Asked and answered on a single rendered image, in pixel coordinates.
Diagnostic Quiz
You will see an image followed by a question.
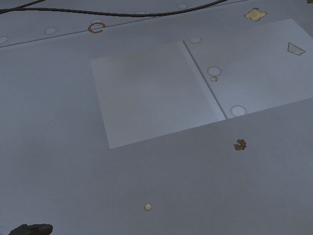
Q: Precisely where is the left robot hand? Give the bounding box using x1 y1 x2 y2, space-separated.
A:
9 223 53 235

